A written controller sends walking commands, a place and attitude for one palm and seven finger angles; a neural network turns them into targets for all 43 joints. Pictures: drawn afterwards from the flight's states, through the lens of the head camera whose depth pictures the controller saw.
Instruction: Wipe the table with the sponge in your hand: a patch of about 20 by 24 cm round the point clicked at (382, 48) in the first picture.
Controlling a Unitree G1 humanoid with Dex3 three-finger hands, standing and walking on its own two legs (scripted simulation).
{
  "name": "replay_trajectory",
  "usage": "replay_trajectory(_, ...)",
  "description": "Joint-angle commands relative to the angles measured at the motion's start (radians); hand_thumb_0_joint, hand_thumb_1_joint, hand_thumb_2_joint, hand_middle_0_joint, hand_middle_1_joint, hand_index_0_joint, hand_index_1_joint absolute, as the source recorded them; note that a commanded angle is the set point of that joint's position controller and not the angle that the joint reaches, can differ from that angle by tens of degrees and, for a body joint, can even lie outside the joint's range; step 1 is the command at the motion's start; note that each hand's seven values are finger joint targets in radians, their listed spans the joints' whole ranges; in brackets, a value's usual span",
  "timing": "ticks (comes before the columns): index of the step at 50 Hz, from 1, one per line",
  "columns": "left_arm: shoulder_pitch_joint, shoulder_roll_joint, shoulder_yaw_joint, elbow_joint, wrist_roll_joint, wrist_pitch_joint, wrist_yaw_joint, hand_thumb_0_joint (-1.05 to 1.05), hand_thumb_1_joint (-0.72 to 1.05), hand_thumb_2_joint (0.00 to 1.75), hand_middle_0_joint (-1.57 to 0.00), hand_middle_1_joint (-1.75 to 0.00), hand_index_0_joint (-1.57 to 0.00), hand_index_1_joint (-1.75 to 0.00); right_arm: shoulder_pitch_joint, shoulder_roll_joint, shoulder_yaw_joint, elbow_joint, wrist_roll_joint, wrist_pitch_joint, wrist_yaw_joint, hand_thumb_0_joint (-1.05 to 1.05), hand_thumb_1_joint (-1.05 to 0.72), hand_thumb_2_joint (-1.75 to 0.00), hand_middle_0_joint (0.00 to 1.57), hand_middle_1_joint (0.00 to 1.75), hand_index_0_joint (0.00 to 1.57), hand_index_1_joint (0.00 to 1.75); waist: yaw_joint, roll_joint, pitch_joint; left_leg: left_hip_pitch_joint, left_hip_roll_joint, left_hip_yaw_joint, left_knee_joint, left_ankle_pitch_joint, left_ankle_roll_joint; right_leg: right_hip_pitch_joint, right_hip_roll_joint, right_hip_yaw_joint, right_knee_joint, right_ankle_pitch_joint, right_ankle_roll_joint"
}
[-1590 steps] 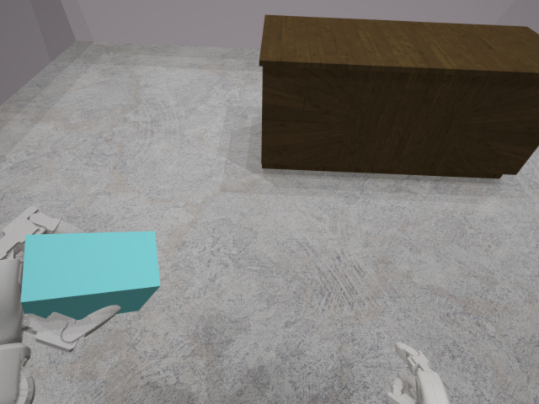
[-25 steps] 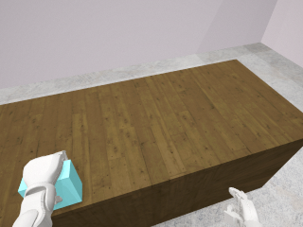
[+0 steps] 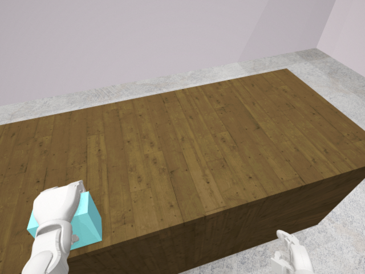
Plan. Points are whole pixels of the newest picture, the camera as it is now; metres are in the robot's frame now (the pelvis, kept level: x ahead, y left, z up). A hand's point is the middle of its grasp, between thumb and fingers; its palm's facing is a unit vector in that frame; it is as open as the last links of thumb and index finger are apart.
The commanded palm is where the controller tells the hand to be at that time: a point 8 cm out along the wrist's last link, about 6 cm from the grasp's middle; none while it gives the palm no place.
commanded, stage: wipe forward along the first lane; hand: left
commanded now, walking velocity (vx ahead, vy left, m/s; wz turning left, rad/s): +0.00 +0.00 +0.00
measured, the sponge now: (72, 228) +0.21 +0.32 -0.06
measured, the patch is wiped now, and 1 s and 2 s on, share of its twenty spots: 0.00 0.15 0.20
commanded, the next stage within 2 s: slide across to the middle lane in 1.64 s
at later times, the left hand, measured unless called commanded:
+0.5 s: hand (69, 194) +0.27 +0.34 -0.01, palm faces -0.17 +0.01 -0.98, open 10.4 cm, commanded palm +0.26 +0.34 +0.02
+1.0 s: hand (67, 178) +0.31 +0.37 -0.01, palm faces -0.17 +0.02 -0.99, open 10.4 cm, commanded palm +0.31 +0.36 +0.02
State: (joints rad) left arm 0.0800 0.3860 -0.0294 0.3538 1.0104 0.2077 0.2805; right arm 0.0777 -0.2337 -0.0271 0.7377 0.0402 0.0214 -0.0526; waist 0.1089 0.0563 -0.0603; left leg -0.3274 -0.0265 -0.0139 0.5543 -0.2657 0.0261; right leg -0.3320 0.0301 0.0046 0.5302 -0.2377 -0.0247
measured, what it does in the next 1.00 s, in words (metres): stands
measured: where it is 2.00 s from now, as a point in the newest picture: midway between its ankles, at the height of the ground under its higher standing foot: outside the picture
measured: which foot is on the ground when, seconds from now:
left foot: down 0.00-1.00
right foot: down 0.00-1.00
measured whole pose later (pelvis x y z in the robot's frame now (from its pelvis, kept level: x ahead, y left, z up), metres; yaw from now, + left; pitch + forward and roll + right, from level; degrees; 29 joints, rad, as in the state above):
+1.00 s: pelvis -0.03 -0.01 -0.03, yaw +0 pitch +14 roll -2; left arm -0.47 0.64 0.12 0.98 1.03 0.00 0.27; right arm 0.24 -0.28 -0.03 0.74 0.07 0.03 -0.06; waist 0.00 0.06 -0.12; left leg -0.74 0.00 -0.04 0.82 -0.32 0.01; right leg -0.72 0.06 -0.03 0.75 -0.27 -0.04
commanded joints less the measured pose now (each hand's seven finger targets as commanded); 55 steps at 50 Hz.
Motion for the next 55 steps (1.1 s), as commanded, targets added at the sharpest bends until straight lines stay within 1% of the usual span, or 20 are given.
replay_trajectory(1,-0.146,0.156,0.058,-0.124,0.006,-0.003,0.030,0.00,0.10,1.30,-1.20,-1.60,-1.20,-1.60,-0.141,-0.129,-0.044,-0.162,0.001,-0.051,-0.014,0.00,-0.90,-0.90,0.20,0.30,0.20,0.30,-0.014,-0.034,-0.146,0.050,-0.003,-0.068,-0.078,0.109,0.007,0.038,0.001,0.075,-0.087,0.061,-0.057)
replay_trajectory(4,-0.246,0.204,0.080,-0.059,0.020,-0.002,0.031,0.00,0.10,1.30,-1.20,-1.60,-1.20,-1.60,-0.131,-0.137,-0.041,-0.142,0.003,-0.042,-0.021,0.00,-0.90,-0.90,0.20,0.30,0.20,0.30,-0.035,-0.080,-0.112,0.020,-0.008,-0.062,-0.067,0.072,0.010,0.002,-0.001,0.087,-0.094,0.035,-0.053)
replay_trajectory(10,-0.339,0.291,0.143,0.049,0.032,-0.026,0.033,0.00,0.10,1.30,-1.20,-1.60,-1.20,-1.60,-0.086,-0.149,-0.047,-0.120,0.007,-0.032,-0.037,0.00,-0.90,-0.90,0.20,0.30,0.20,0.30,-0.043,-0.071,-0.130,-0.028,-0.018,-0.050,-0.043,0.022,0.012,-0.024,0.001,0.101,-0.087,-0.015,-0.052)
replay_trajectory(11,-0.364,0.250,0.097,0.069,0.032,-0.030,0.026,0.00,0.10,1.30,-1.20,-1.60,-1.20,-1.60,-0.077,-0.144,-0.044,-0.126,0.010,-0.032,-0.040,0.00,-0.90,-0.90,0.20,0.30,0.20,0.30,-0.055,-0.081,-0.142,-0.043,-0.019,-0.040,-0.033,0.018,0.016,-0.021,-0.004,0.090,-0.078,-0.006,-0.046)
replay_trajectory(14,-0.402,0.272,0.101,0.181,0.031,-0.038,0.015,0.00,0.10,1.30,-1.20,-1.60,-1.20,-1.60,-0.051,-0.153,-0.043,-0.118,0.013,-0.028,-0.045,0.00,-0.90,-0.90,0.20,0.30,0.20,0.30,-0.069,-0.128,-0.118,-0.101,-0.019,-0.032,-0.015,-0.021,0.017,-0.058,-0.008,0.094,-0.078,-0.043,-0.038)
replay_trajectory(15,-0.428,0.327,0.149,0.197,0.031,-0.047,0.016,0.00,0.10,1.30,-1.20,-1.60,-1.20,-1.60,-0.038,-0.163,-0.047,-0.108,0.014,-0.025,-0.046,0.00,-0.90,-0.90,0.20,0.30,0.20,0.30,-0.070,-0.126,-0.124,-0.109,-0.020,-0.037,-0.011,-0.029,0.016,-0.064,-0.003,0.106,-0.076,-0.060,-0.041)
replay_trajectory(16,-0.431,0.290,0.111,0.210,0.030,-0.056,0.010,0.00,0.10,1.30,-1.20,-1.60,-1.20,-1.60,-0.028,-0.157,-0.046,-0.122,0.015,-0.027,-0.046,0.00,-0.90,-0.90,0.20,0.30,0.20,0.30,-0.071,-0.108,-0.143,-0.123,-0.019,-0.029,-0.001,-0.027,0.019,-0.057,-0.008,0.089,-0.061,-0.045,-0.036)
replay_trajectory(19,-0.453,0.321,0.126,0.286,0.035,-0.078,0.003,0.00,0.10,1.30,-1.20,-1.60,-1.20,-1.60,0.003,-0.165,-0.048,-0.121,0.016,-0.024,-0.045,0.00,-0.90,-0.90,0.20,0.30,0.20,0.30,-0.080,-0.133,-0.158,-0.174,-0.017,-0.023,0.028,-0.032,0.020,-0.071,-0.012,0.099,-0.046,-0.028,-0.031)
replay_trajectory(20,-0.475,0.371,0.169,0.294,0.037,-0.091,0.006,0.00,0.10,1.30,-1.20,-1.60,-1.20,-1.60,0.013,-0.173,-0.052,-0.112,0.016,-0.022,-0.045,0.00,-0.90,-0.90,0.20,0.30,0.20,0.30,-0.080,-0.112,-0.164,-0.184,-0.018,-0.025,0.037,-0.034,0.020,-0.078,-0.007,0.111,-0.040,-0.032,-0.035)
replay_trajectory(21,-0.479,0.343,0.140,0.302,0.036,-0.101,0.003,0.00,0.10,1.30,-1.20,-1.60,-1.20,-1.60,0.029,-0.167,-0.051,-0.124,0.017,-0.023,-0.044,0.00,-0.90,-0.90,0.20,0.30,0.20,0.30,-0.083,-0.106,-0.181,-0.197,-0.016,-0.022,0.046,-0.035,0.022,-0.075,-0.010,0.091,-0.028,-0.028,-0.031)
replay_trajectory(24,-0.484,0.377,0.172,0.335,0.028,-0.128,0.010,0.00,0.10,1.30,-1.20,-1.60,-1.20,-1.60,0.051,-0.173,-0.057,-0.124,0.018,-0.025,-0.041,0.00,-0.90,-0.90,0.20,0.30,0.20,0.30,-0.084,-0.122,-0.211,-0.237,-0.011,-0.014,0.073,-0.029,0.025,-0.067,-0.016,0.104,-0.012,0.006,-0.026)
replay_trajectory(25,-0.486,0.428,0.222,0.338,0.022,-0.138,0.016,0.00,0.10,1.30,-1.20,-1.60,-1.20,-1.60,0.054,-0.180,-0.060,-0.115,0.017,-0.023,-0.042,0.00,-0.90,-0.90,0.20,0.30,0.20,0.30,-0.080,-0.128,-0.224,-0.247,-0.011,-0.017,0.083,-0.028,0.026,-0.057,-0.011,0.119,-0.009,0.016,-0.028)
replay_trajectory(29,-0.538,0.418,0.192,0.373,0.018,-0.154,0.026,0.00,0.10,1.30,-1.20,-1.60,-1.20,-1.60,0.080,-0.181,-0.062,-0.118,0.022,-0.028,-0.038,0.00,-0.90,-0.90,0.20,0.30,0.20,0.30,-0.101,-0.119,-0.223,-0.290,-0.004,-0.009,0.104,-0.056,0.029,-0.087,-0.017,0.115,0.002,-0.019,-0.021)
replay_trajectory(30,-0.547,0.465,0.236,0.384,0.012,-0.157,0.030,0.00,0.10,1.30,-1.20,-1.60,-1.20,-1.60,0.083,-0.186,-0.064,-0.109,0.023,-0.028,-0.038,0.00,-0.90,-0.90,0.20,0.30,0.20,0.30,-0.097,-0.119,-0.224,-0.303,-0.003,-0.010,0.109,-0.063,0.030,-0.082,-0.015,0.120,0.002,-0.028,-0.022)
replay_trajectory(32,-0.580,0.438,0.195,0.408,0.017,-0.161,0.031,0.00,0.10,1.30,-1.20,-1.60,-1.20,-1.60,0.103,-0.184,-0.063,-0.111,0.025,-0.030,-0.037,0.00,-0.90,-0.90,0.20,0.30,0.20,0.30,-0.111,-0.111,-0.223,-0.321,-0.003,-0.006,0.116,-0.083,0.031,-0.105,-0.017,0.106,0.007,-0.061,-0.018)
replay_trajectory(39,-0.670,0.488,0.196,0.502,0.029,-0.173,0.032,0.00,0.10,1.30,-1.20,-1.60,-1.20,-1.60,0.140,-0.193,-0.060,-0.102,0.029,-0.032,-0.034,0.00,-0.90,-0.90,0.20,0.30,0.20,0.30,-0.129,-0.127,-0.235,-0.370,0.004,-0.006,0.143,-0.138,0.035,-0.154,-0.018,0.106,0.012,-0.155,-0.017)
replay_trajectory(47,-0.748,0.502,0.187,0.556,0.036,-0.189,0.036,0.00,0.10,1.30,-1.20,-1.60,-1.20,-1.60,0.172,-0.197,-0.055,-0.101,0.028,-0.027,-0.026,0.00,-0.90,-0.90,0.20,0.30,0.20,0.30,-0.141,-0.095,-0.264,-0.382,0.012,-0.008,0.162,-0.128,0.036,-0.193,-0.011,0.077,0.043,-0.121,-0.019)
replay_trajectory(50,-0.801,0.550,0.212,0.578,0.039,-0.188,0.038,0.00,0.10,1.30,-1.20,-1.60,-1.20,-1.60,0.170,-0.207,-0.052,-0.092,0.030,-0.023,-0.026,0.00,-0.90,-0.90,0.20,0.30,0.20,0.30,-0.145,-0.090,-0.253,-0.384,0.014,-0.011,0.160,-0.142,0.039,-0.222,-0.005,0.071,0.044,-0.146,-0.020)
replay_trajectory(53,-0.836,0.500,0.150,0.601,0.056,-0.180,0.036,0.00,0.10,1.30,-1.20,-1.60,-1.20,-1.60,0.186,-0.201,-0.048,-0.103,0.032,-0.022,-0.023,0.00,-0.90,-0.90,0.20,0.30,0.20,0.30,-0.163,-0.080,-0.251,-0.370,0.014,-0.019,0.156,-0.152,0.038,-0.264,-0.002,0.042,0.057,-0.152,-0.019)
replay_trajectory(55,-0.849,0.543,0.190,0.613,0.056,-0.178,0.035,0.00,0.10,1.30,-1.20,-1.60,-1.20,-1.60,0.186,-0.211,-0.048,-0.090,0.029,-0.017,-0.023,0.00,-0.90,-0.90,0.20,0.30,0.20,0.30,-0.152,-0.078,-0.271,-0.358,0.019,-0.024,0.155,-0.137,0.040,-0.267,0.000,0.040,0.066,-0.136,-0.022)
